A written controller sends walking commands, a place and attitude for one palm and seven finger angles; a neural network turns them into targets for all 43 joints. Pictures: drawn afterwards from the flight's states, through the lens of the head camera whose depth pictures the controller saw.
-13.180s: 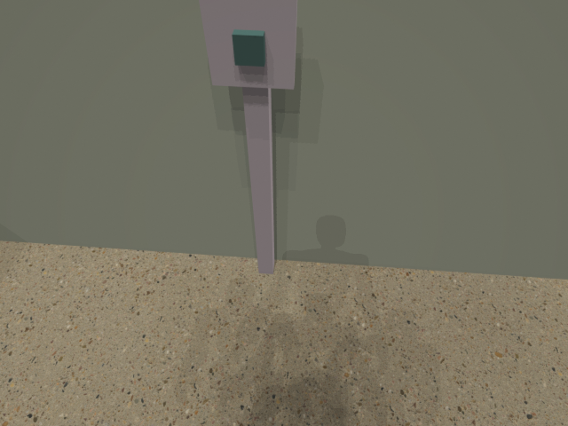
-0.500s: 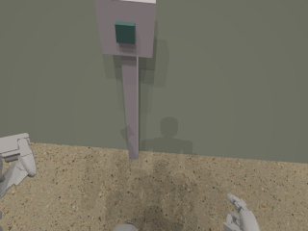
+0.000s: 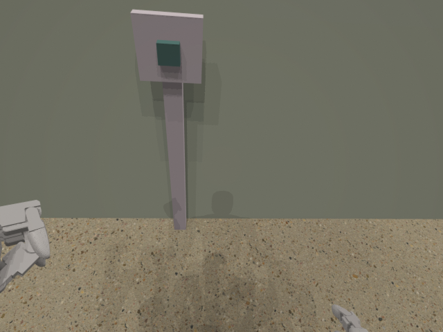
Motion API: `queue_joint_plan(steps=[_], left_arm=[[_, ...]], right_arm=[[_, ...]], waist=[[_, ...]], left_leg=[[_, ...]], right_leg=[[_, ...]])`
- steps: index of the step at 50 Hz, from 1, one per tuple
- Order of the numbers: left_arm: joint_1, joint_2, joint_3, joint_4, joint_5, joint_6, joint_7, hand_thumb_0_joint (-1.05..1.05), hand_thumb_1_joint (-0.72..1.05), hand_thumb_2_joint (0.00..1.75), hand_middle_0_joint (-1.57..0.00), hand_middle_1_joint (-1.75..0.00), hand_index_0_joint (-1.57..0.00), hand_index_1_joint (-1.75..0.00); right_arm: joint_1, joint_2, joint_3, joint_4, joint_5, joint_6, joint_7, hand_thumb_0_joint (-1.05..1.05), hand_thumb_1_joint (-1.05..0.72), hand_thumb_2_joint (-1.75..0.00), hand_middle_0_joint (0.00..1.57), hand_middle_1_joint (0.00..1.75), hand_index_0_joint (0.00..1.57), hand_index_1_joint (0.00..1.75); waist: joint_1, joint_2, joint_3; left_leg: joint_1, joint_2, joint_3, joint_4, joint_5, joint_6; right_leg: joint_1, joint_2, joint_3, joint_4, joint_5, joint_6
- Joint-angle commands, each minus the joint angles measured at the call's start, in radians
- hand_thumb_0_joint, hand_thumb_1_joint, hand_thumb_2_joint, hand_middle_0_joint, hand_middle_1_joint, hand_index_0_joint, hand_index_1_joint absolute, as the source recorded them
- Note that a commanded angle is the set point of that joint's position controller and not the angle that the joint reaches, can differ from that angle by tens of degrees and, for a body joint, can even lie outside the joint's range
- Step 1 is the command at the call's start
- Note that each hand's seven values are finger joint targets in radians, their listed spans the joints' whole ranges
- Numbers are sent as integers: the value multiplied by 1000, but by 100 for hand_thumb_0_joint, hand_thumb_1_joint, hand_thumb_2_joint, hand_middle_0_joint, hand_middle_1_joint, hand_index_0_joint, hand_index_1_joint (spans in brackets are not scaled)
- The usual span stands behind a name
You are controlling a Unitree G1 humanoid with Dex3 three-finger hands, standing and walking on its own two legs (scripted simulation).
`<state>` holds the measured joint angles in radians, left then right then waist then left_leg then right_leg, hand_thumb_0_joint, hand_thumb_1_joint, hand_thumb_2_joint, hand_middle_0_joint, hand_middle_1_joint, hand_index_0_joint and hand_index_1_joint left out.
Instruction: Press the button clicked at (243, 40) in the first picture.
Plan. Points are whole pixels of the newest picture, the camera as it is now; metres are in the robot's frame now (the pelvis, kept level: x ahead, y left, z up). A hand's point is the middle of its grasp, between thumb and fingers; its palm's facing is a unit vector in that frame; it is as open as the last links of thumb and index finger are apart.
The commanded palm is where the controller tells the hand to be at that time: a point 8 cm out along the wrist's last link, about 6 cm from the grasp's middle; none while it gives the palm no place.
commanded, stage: stop stepping back and stand still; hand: left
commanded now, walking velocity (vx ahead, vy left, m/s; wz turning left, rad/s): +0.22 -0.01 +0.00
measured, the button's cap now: (169, 52) +0.75 +0.21 +0.18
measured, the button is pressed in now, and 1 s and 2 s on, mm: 0 0 0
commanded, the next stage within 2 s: let the arm hang, fingers relaxed in 0.68 s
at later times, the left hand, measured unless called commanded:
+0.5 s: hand out of the picture +0.14 +0.27 +0.16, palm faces +0.45 -0.82 -0.36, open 3.1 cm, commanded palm +0.08 +0.31 +0.18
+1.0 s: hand out of the picture +0.09 +0.25 -0.13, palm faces +0.05 -0.96 -0.29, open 3.1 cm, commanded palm none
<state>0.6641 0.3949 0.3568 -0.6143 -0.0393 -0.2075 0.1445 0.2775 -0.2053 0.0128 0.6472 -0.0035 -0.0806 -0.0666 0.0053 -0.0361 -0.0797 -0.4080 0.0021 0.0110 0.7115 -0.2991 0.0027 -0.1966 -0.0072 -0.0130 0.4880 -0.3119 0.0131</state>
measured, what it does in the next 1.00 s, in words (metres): steps on the spot: left foot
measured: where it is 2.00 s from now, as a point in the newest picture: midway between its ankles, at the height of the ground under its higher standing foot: outside the picture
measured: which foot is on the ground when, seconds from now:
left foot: up 0.00-0.02, down 0.04-1.00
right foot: down 0.00-1.00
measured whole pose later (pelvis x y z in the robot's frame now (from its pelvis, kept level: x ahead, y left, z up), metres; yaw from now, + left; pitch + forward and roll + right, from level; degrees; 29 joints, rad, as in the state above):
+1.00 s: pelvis -0.03 +0.04 -0.01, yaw +3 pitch +0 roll +0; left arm 0.25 0.24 0.03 0.65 0.04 0.05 0.01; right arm 0.15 -0.27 0.00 0.83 -0.03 -0.02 0.01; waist -0.02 0.01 0.02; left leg -0.33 -0.03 0.04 0.59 -0.27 0.05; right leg -0.27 -0.03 -0.04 0.60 -0.32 0.01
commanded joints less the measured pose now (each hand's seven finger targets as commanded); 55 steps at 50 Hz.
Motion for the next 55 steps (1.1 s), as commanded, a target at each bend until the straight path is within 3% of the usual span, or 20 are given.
queue_joint_plan(steps=[1, 2, 5, 7, 10, 11, 13, 14, 20, 23, 25, 29, 31, 34, 38, 39, 42, 45, 49, 55], left_arm=[[-131, 123, 74, -144, 12, -66, 33, 0, 90, 90, -130, -150, -130, -150], [-144, 149, 91, -181, 11, -76, 34, 0, 90, 90, -130, -150, -130, -150], [-124, 144, 91, -221, 14, -84, 29, 0, 90, 90, -130, -150, -130, -150], [-75, 140, 102, -214, 16, -82, 31, 0, 90, 90, -130, -150, -130, -150], [-8, 132, 105, -156, 19, -63, 27, 0, 90, 90, -130, -150, -130, -150], [6, 146, 126, -127, 18, -60, 27, 0, 90, 90, -130, -150, -130, -150], [-26, 158, 137, -126, 12, -57, 28, 0, 90, 90, -130, -150, -130, -150], [-71, 153, 135, -140, 5, -62, 32, 0, 90, 90, -130, -150, -130, -150], [-155, 112, 74, -114, 23, -69, 42, 0, 90, 90, -130, -150, -130, -150], [-192, 127, 83, -231, 24, -88, 46, 0, 90, 90, -130, -150, -130, -150], [-160, 146, 114, -203, 32, -88, 38, 0, 90, 90, -130, -150, -130, -150], [-62, 113, 98, -178, 29, -77, 31, 0, 90, 90, -130, -150, -130, -150], [-34, 114, 111, -138, 21, -77, 23, 0, 90, 90, -130, -150, -130, -150], [-31, 109, 107, -113, -1, -70, 18, 0, 90, 90, -130, -150, -130, -150], [-45, 116, 110, -128, 1, -70, 23, 0, 90, 90, -130, -150, -130, -150], [-179, 16, -249, 684, 101, 97, -122, 0, 90, 90, -130, -150, -130, -150], [-224, -67, -258, 778, 74, 193, -135, 0, 90, 90, -119, -138, -119, -138], [-313, -23, -262, 976, 76, 193, -136, 0, 90, 90, -108, -126, -108, -126], [-406, -3, -293, 1255, 63, 207, -128, 0, 90, 90, -93, -110, -93, -110], [-380, -38, -324, 1541, 51, 208, -126, 0, 90, 90, -71, -86, -71, -86]], right_arm=[[-148, -147, -59, -182, 5, -100, -36, 0, -90, -90, 20, 30, 20, 30], [-145, -159, -59, -196, 8, -108, -35, 0, -90, -90, 20, 30, 20, 30], [-138, -122, -43, -166, -14, -118, -25, 0, -90, -90, 20, 30, 20, 30], [-136, -124, -47, -167, -11, -124, -13, 0, -90, -90, 20, 30, 20, 30], [-146, -124, -51, -180, -8, -95, -6, 0, -90, -90, 20, 30, 20, 30], [-145, -121, -56, -186, -13, -79, -8, 0, -90, -90, 20, 30, 20, 30], [-133, -115, -71, -187, -7, -55, -5, 0, -90, -90, 20, 30, 20, 30], [-130, -117, -71, -176, -8, -54, -3, 0, -90, -90, 20, 30, 20, 30], [-142, -104, -44, -156, -13, -74, -29, 0, -90, -90, 20, 30, 20, 30], [-143, -143, -51, -190, -7, -92, -29, 0, -90, -90, 20, 30, 20, 30], [-146, -100, -41, -170, -14, -105, -20, 0, -90, -90, 20, 30, 20, 30], [-135, -110, -38, -167, -3, -112, 1, 0, -90, -90, 20, 30, 20, 30], [-142, -109, -43, -180, -4, -99, 4, 0, -90, -90, 20, 30, 20, 30], [-134, -105, -53, -179, 5, -77, 10, 0, -90, -90, 20, 30, 20, 30], [-149, -100, -42, -183, 2, -66, -3, 0, -90, -90, 20, 30, 20, 30], [-171, -292, -107, 65, 1, -101, 92, 0, -90, -90, 20, 30, 20, 30], [-87, -191, -74, 31, -3, -1, 73, 0, -90, -90, 20, 30, 20, 30], [-110, -205, -65, 47, -17, 24, 64, 0, -90, -90, 20, 30, 20, 30], [-117, -183, -47, 136, -25, 57, 59, 0, -90, -90, 20, 30, 20, 30], [-72, -132, -29, 267, -18, 78, 49, 0, -90, -90, 20, 30, 20, 30]], waist=[[-12, 136, 74], [-3, 163, 37], [-20, 280, 55], [-11, 193, 47], [-14, 183, 60], [-13, 123, 72], [-6, -153, 87], [-9, -185, 104], [-29, -16, 103], [-16, 251, 70], [-18, 302, 88], [-6, 179, 53], [-13, 105, 44], [-21, -62, 30], [-19, 15, 2], [-63, 75, 34], [-19, 4, -35], [-4, -163, -44], [-8, 88, 14], [-4, 220, 69]], left_leg=[[190, 107, -114, -378, 80, 56], [202, 161, -194, -364, 172, 85], [136, 247, -397, -549, -106, 116], [94, 227, -317, -512, -146, 127], [-90, 122, -154, -447, -305, 54], [-124, 80, -111, -334, -285, 37], [-139, -11, -5, 111, -140, 4], [-179, 0, -13, 261, -105, 2], [210, 24, 57, -196, -48, 32], [214, 250, -325, -421, -71, 131], [84, 288, -393, -550, -278, 156], [74, 186, -156, -357, 101, 88], [32, 98, -73, -285, 98, 39], [112, 43, -36, -167, 34, 18], [207, 67, -49, -254, 192, 23], [138, 109, -90, -75, 438, 30], [107, 147, -148, -179, 465, 78], [104, 104, -129, -167, 442, 68], [151, 94, -116, -267, 351, 48], [154, 94, -127, -375, 87, 41]], right_leg=[[-100, -78, 43, -26, 14, -42], [-85, -31, 16, 37, 60, -21], [-128, 14, -7, 241, -167, -10], [-59, 11, -18, 138, -134, -18], [134, 10, -34, -64, -109, -44], [121, -41, 48, -123, -167, -75], [-51, -272, 432, -328, -496, -209], [-45, -326, 466, -338, -369, -247], [-246, -170, 132, -191, -326, -131], [-213, 13, -23, 173, -72, -20], [-169, 4, 2, 312, -169, -13], [13, -1, -24, -8, 30, -8], [65, -49, 65, -83, 169, -37], [-56, -139, 218, -177, 48, -86], [-36, -98, 130, -119, 209, -58], [-146, -142, 24, 87, 436, -53], [-74, -58, -4, 120, 218, -31], [13, -92, 43, 51, 338, -55], [7, -92, 60, 1, 223, -62], [31, -84, 59, -115, 70, -64]])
